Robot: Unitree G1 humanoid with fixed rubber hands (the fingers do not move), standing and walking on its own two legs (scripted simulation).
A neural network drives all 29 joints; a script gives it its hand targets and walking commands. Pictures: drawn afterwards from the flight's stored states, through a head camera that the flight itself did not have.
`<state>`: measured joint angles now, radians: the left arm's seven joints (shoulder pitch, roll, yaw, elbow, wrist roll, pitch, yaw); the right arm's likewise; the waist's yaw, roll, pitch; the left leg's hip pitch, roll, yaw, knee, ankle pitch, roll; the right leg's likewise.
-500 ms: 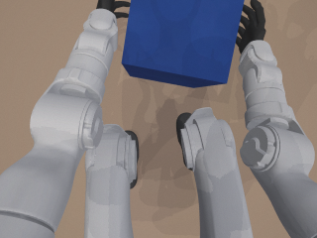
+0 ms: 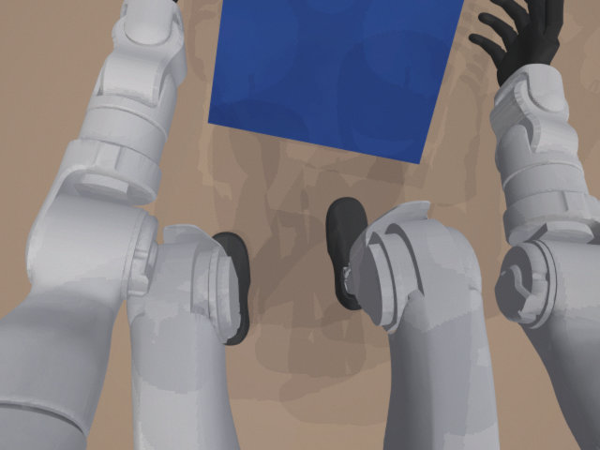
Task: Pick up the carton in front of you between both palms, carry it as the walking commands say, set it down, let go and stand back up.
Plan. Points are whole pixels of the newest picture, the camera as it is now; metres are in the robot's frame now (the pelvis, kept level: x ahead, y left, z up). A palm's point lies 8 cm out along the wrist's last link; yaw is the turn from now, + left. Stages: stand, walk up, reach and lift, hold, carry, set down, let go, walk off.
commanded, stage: set down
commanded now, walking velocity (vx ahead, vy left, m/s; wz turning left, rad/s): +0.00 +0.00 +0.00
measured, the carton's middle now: (320, 57) +0.49 -0.07 -0.25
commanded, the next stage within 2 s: let go in 0.96 s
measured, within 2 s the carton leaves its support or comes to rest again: neither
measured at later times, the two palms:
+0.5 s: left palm out of the picture +0.56 +0.10 +0.00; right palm out of the picture +0.45 -0.28 +0.00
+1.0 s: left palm out of the picture +0.55 +0.11 +0.15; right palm out of the picture +0.45 -0.28 +0.16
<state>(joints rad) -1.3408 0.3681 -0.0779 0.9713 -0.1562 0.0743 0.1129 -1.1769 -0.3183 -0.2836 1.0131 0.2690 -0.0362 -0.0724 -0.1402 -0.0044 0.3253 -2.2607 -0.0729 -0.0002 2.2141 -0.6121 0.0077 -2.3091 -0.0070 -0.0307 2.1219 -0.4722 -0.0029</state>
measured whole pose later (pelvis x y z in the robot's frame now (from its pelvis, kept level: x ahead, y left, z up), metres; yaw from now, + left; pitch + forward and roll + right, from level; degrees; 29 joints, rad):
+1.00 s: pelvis +0.05 +0.00 +0.25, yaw -1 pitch +45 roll +0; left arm -0.99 0.24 0.15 0.86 0.05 0.17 0.04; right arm -0.78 -0.18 -0.38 0.72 0.07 0.10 0.02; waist -0.15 0.05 -0.14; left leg -1.63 -0.06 -0.03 1.30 -0.45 0.01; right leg -1.67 0.03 0.02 1.24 -0.34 0.00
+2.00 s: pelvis +0.14 +0.01 +0.40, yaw -1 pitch -1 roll -1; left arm 0.24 0.22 0.04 0.44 0.00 0.09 -0.06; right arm 0.22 -0.22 -0.04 0.43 0.00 0.10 0.07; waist 0.00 0.03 0.06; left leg -0.11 -0.04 -0.05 0.44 -0.31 0.04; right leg -0.17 0.03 0.05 0.42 -0.23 0.01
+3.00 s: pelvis +0.15 -0.02 +0.40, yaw +0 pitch -1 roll +0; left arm 0.15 0.33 0.04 0.90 0.03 0.00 0.02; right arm 0.17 -0.37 -0.01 0.83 -0.03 -0.01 -0.03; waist 0.01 0.03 0.01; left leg -0.09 -0.02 -0.08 0.42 -0.31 0.00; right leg -0.16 0.04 0.00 0.43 -0.25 -0.03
